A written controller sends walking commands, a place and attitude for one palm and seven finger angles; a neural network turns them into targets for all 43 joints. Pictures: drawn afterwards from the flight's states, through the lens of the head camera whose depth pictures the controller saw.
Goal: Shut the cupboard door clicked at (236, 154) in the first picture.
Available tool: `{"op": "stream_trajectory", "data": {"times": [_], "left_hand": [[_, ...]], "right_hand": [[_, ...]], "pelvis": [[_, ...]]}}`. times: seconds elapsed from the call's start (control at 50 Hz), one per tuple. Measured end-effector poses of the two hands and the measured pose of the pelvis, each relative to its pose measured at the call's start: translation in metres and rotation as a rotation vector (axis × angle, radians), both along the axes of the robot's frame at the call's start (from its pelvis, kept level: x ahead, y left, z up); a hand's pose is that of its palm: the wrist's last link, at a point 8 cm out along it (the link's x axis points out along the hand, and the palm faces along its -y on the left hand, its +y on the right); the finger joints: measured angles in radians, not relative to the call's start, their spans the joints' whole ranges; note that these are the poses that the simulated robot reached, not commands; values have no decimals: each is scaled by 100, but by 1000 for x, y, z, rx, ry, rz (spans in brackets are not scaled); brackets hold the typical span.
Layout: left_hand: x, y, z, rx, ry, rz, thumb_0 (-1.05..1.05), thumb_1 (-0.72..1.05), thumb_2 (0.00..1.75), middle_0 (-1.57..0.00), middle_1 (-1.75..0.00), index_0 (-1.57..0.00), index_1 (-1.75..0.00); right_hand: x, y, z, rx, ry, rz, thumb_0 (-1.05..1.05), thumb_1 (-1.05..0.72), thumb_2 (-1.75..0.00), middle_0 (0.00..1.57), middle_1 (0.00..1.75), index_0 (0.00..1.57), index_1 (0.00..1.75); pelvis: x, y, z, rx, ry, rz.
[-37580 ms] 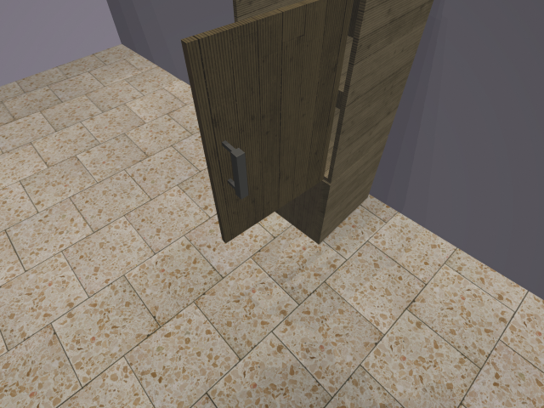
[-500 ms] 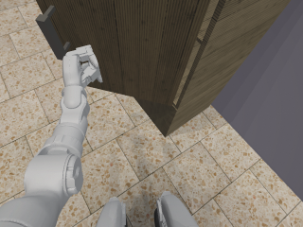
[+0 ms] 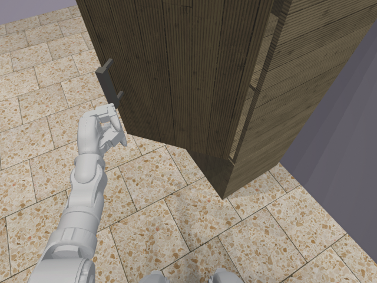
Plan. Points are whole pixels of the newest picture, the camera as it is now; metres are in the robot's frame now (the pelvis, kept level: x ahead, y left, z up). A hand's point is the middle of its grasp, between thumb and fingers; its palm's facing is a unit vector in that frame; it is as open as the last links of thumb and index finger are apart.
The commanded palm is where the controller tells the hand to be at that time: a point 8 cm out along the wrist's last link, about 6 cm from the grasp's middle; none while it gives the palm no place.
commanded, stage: draw the hand back to the body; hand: left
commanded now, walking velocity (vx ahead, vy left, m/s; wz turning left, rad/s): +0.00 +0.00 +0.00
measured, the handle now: (112, 84) +0.64 +0.22 +0.01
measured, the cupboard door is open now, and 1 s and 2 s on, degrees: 41 41 41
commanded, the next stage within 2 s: step back with the hand held close in 1.22 s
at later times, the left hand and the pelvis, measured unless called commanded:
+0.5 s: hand (40, 177) +0.28 +0.22 +0.15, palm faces +0.26 -0.93 -0.28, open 3.7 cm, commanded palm +0.23 +0.26 +0.17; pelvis +0.01 +0.00 +0.05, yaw +2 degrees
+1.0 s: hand out of the picture +0.19 +0.28 +0.22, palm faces +0.51 -0.74 -0.44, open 7.1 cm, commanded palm +0.14 +0.31 +0.23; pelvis +0.02 +0.00 +0.06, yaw +3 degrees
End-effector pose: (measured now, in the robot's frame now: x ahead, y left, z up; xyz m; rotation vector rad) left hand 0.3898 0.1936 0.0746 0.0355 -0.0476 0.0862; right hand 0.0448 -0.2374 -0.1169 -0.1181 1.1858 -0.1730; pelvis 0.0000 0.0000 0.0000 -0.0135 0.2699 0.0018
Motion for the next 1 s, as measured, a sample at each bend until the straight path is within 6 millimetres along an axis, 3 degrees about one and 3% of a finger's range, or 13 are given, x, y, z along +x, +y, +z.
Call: {"op": "stream_trajectory", "data": {"times": [0.16,0.22,0.36,0.48,0.58,0.7,0.88,1.0], "left_hand": [[-45,14,29,-3,-14,-45,2,90,90,-128,-148,-127,-148],[-66,20,38,90,27,-31,2,90,90,-124,-143,-123,-143],[-110,48,63,198,86,78,2,89,90,-109,-126,-108,-126],[-144,69,89,234,65,175,2,89,90,-93,-109,-93,-110],[-169,81,107,265,43,233,2,89,90,-80,-95,-79,-95],[-198,99,127,332,27,315,2,89,90,-63,-77,-63,-77],[-240,117,167,470,-39,420,2,89,90,-39,-50,-38,-50],[-248,119,164,459,-39,459,2,89,90,-27,-37,-27,-38]], "right_hand": [[56,-12,32,-49,-208,42,1,-91,-90,20,30,20,30],[82,-10,47,-60,-278,35,1,-91,-90,20,30,20,30],[138,10,82,-61,-419,86,1,-91,-90,19,30,20,30],[168,35,99,-24,-503,168,1,-91,-90,20,30,20,30],[175,52,101,12,-519,215,1,-90,-90,20,30,20,30],[169,57,94,34,-496,233,1,-90,-90,20,30,20,30],[156,45,84,23,-471,214,1,-90,-90,20,30,20,30],[152,33,83,-3,-470,209,1,-90,-90,20,30,20,30]], "pelvis": [[1,0,15,2,-88,10],[2,0,23,11,-130,9],[7,2,41,14,-218,22],[12,5,49,15,-270,36],[17,6,54,17,-295,40],[20,6,56,17,-309,40],[21,5,57,18,-318,38],[16,3,56,22,-323,42]]}}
